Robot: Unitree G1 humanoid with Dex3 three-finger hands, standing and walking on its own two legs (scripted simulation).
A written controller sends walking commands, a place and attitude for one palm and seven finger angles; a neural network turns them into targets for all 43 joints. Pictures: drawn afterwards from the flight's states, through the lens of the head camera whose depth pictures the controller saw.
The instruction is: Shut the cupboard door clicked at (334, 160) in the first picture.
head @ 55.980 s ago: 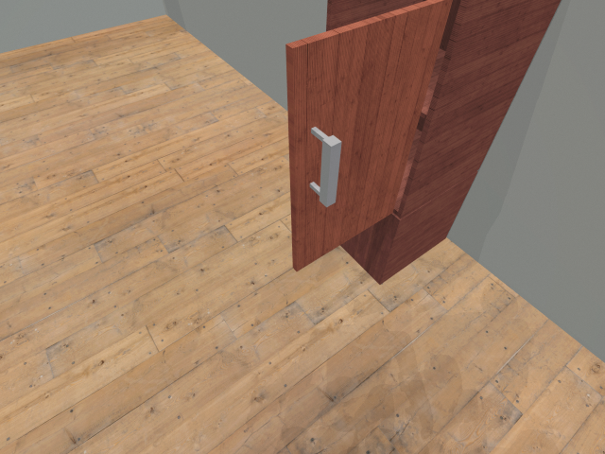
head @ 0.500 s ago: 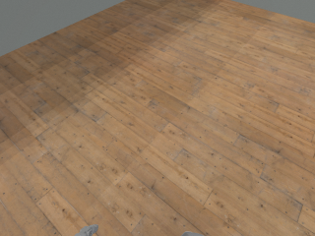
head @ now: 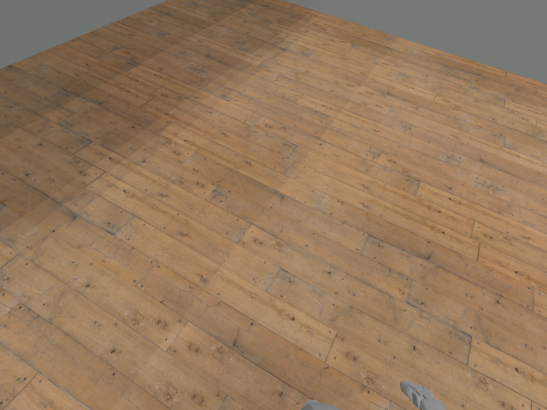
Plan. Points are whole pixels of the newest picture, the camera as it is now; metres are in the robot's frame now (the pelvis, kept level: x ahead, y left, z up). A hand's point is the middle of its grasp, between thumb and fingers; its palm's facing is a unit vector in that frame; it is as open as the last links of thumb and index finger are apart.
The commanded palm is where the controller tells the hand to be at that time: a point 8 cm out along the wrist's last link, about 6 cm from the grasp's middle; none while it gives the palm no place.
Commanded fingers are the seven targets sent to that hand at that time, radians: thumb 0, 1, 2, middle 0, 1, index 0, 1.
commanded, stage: turn to face it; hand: left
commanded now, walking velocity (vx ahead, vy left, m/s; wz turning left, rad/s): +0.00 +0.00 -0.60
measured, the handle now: out of the picture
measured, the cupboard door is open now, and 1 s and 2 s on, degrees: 28 28 28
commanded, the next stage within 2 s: none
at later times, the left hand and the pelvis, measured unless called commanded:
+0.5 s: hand (195, 394) +0.16 +0.13 -0.15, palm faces -0.31 -0.91 -0.26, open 7.4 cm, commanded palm none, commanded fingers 0.00 0.90 0.90 -0.20 -0.30 -0.20 -0.30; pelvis +0.00 -0.02 -0.01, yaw -19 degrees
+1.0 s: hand (198, 363) +0.21 +0.14 -0.16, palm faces -0.54 -0.81 -0.21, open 7.4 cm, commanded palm none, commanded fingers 0.00 0.90 0.90 -0.20 -0.30 -0.20 -0.30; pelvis +0.01 +0.01 +0.01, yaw -37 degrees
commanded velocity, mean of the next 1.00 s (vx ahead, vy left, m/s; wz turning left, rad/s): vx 0.00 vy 0.00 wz -0.60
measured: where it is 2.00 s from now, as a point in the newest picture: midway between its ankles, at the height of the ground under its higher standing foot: outside the picture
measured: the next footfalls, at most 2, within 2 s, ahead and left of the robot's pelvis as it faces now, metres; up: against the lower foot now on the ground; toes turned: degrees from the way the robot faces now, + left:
right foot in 0.38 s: -0.01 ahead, -0.15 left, +0.00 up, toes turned -20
left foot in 0.72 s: +0.13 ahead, +0.07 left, +0.00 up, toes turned -23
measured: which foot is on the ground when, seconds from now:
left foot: down 0.00-0.36, up 0.38-0.70, down 0.72-1.00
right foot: up 0.00-0.36, down 0.38-0.72, up 0.74-1.00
